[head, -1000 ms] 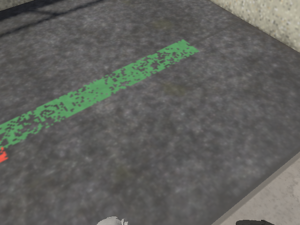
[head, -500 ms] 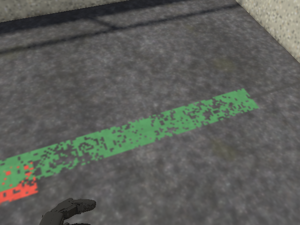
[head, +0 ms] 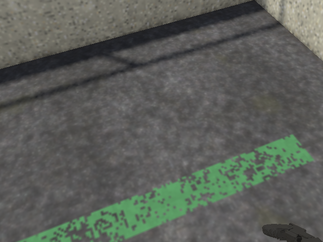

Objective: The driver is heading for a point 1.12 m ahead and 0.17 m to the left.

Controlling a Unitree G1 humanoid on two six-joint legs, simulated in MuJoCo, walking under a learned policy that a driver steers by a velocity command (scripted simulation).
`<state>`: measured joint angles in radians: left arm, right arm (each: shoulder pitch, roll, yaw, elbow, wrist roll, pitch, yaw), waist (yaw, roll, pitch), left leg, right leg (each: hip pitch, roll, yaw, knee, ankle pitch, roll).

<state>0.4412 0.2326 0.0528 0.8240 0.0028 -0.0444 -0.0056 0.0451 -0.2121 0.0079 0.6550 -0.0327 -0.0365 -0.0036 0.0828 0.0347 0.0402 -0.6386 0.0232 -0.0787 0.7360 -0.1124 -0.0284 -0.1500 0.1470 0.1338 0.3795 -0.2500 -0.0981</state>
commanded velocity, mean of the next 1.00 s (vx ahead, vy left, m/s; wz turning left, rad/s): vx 0.05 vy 0.00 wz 0.25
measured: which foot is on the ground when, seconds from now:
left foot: up 0.00-0.08, down 0.10-0.48, up 0.50-0.84, down 0.86-1.00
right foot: down 0.00-0.10, up 0.12-0.44, down 0.46-0.86, up 0.88-1.00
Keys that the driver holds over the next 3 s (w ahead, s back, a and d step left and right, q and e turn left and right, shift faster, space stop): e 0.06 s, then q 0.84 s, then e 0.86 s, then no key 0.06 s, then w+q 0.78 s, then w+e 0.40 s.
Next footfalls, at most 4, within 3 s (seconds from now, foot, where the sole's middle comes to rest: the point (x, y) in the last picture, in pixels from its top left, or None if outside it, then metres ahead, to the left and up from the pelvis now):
0.10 left None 0.21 0.11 -0.78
0.46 right None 0.11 -0.07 -0.78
0.86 left None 0.06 0.15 -0.78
1.30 right None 0.10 -0.03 -0.78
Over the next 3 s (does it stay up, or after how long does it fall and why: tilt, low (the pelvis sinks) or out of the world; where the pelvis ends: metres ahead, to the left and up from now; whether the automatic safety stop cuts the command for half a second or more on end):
stays up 0.49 0.19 0.00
